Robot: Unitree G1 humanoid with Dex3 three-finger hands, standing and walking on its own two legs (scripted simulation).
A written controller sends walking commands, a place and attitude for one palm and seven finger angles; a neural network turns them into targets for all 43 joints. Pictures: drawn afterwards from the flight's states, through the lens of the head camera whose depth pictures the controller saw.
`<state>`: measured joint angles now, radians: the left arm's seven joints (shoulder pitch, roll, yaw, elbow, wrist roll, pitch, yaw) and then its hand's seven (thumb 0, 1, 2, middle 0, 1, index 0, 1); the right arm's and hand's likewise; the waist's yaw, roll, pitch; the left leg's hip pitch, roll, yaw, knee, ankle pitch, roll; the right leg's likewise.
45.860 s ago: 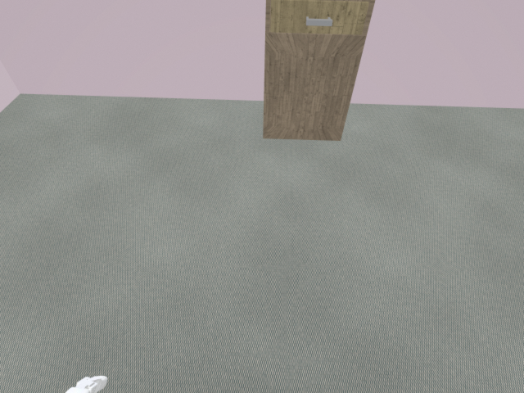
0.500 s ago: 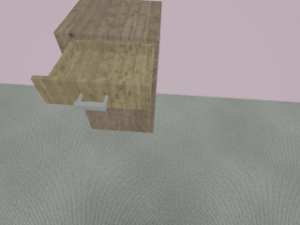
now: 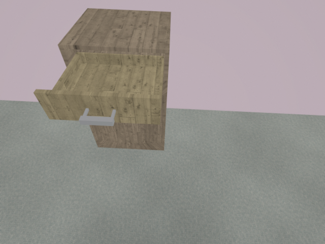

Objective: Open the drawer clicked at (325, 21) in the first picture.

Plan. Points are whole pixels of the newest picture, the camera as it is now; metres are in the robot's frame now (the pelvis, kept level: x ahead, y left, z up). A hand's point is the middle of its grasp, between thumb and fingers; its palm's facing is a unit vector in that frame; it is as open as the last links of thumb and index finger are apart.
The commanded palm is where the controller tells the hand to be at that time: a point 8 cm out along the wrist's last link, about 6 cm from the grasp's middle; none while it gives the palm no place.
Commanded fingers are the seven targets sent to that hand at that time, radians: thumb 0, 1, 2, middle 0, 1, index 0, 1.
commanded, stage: let the arm hang, fingers relaxed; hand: left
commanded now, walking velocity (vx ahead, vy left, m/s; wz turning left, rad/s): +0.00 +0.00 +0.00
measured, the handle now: (98, 116) +0.54 +0.27 -0.06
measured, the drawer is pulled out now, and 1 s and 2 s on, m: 0.30 0.30 0.30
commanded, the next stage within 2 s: look to check the result in 0.06 s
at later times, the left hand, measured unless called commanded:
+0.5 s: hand out of the picture +0.02 +0.17 -0.18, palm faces +0.02 -0.98 -0.20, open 7.3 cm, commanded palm none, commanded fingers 0.00 0.90 0.90 -0.20 -0.30 -0.20 -0.30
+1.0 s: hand out of the picture +0.04 +0.17 -0.17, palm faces +0.02 -0.97 -0.23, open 7.4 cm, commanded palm none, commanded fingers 0.00 0.90 0.90 -0.20 -0.30 -0.20 -0.30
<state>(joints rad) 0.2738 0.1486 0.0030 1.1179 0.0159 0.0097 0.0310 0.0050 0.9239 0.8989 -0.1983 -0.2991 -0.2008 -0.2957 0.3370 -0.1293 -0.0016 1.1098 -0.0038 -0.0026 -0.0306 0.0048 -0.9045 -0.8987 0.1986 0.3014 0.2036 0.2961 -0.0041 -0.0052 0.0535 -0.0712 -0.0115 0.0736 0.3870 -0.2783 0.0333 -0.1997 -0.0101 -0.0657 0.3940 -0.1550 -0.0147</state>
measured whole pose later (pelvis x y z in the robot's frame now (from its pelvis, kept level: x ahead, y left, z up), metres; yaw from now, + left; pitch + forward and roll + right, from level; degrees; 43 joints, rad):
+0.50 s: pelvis +0.01 -0.01 +0.00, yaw +0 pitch -2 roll +0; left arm 0.25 0.16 0.01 1.12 0.01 0.00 0.03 0.00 0.91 0.90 -0.20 -0.30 -0.20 -0.30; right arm 0.32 -0.13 -0.01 1.11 0.00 -0.01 -0.04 0.00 -0.90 -0.90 0.20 0.30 0.20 0.30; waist -0.01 0.01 0.07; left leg -0.06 0.00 0.07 0.37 -0.28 0.02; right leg -0.19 0.00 -0.07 0.40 -0.17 -0.02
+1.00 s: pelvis +0.01 -0.02 +0.00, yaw +1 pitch -2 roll +0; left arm 0.21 0.19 0.02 1.12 0.01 0.00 0.03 0.00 0.91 0.90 -0.20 -0.30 -0.20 -0.30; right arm 0.27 -0.18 -0.02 1.11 -0.01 0.00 -0.03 0.01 -0.90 -0.90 0.20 0.30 0.20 0.30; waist -0.01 0.01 0.08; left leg -0.05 0.01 0.06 0.35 -0.27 0.00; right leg -0.18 0.01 -0.08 0.37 -0.16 -0.04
